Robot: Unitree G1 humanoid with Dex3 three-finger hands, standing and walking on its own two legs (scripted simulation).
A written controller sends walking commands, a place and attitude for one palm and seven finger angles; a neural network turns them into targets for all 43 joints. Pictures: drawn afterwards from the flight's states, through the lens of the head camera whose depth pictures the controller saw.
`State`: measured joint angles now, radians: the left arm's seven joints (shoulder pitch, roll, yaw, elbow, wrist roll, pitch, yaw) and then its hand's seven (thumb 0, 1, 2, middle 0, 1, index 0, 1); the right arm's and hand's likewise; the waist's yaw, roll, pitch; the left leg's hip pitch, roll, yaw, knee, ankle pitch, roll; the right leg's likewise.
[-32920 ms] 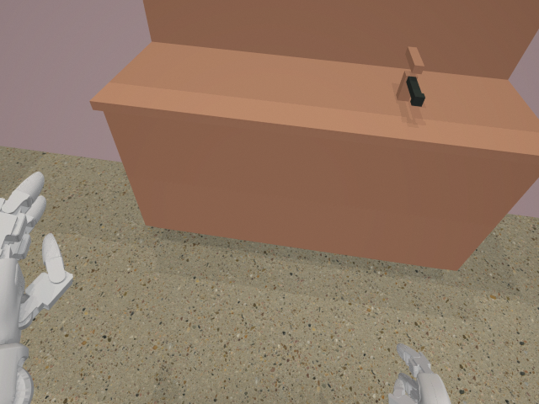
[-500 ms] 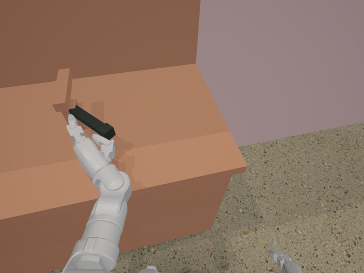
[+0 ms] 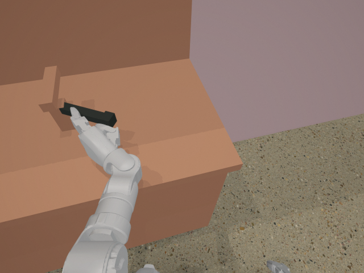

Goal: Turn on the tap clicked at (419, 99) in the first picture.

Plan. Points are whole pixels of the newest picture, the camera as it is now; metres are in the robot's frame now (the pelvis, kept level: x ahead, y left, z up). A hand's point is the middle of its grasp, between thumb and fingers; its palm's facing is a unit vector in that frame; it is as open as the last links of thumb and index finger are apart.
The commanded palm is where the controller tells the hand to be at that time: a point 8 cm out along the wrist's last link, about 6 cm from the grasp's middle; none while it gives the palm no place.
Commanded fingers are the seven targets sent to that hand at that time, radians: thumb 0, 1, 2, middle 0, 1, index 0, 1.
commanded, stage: push the lever round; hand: left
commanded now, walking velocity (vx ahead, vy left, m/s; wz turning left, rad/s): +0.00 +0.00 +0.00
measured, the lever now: (108, 120) +0.45 +0.19 +0.07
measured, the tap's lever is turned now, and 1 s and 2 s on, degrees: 57 73 73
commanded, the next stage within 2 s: lift the hand up off the lever in 0.64 s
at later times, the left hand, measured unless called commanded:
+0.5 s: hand (122, 123) +0.44 +0.16 +0.07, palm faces +0.78 -0.61 -0.11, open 7.8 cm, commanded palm +0.39 +0.16 +0.07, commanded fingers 0.00 0.90 0.90 -0.15 -0.15 -0.15 -0.15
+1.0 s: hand (123, 119) +0.45 +0.15 +0.07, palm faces +0.78 -0.61 -0.11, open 7.8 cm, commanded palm +0.40 +0.16 +0.08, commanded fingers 0.00 0.90 0.90 -0.15 -0.15 -0.15 -0.15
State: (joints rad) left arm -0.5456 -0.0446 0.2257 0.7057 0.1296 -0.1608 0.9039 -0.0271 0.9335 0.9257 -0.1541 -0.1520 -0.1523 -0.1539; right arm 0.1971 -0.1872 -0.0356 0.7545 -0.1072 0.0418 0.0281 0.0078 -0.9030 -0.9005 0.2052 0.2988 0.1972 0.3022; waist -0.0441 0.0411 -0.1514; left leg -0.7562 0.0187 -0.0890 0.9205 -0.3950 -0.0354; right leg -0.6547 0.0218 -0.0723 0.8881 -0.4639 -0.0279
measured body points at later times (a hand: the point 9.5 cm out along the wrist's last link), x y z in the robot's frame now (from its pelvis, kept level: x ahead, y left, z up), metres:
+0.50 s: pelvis +0.00 +0.00 +0.00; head +0.06 +0.00 +0.44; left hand +0.40 +0.18 +0.08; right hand +0.10 -0.24 -0.14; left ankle +0.03 +0.14 -0.69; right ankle -0.02 -0.10 -0.69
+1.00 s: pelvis +0.00 +0.00 +0.00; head +0.06 +0.00 +0.44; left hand +0.41 +0.18 +0.08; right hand +0.08 -0.24 -0.14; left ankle +0.03 +0.14 -0.69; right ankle -0.02 -0.10 -0.69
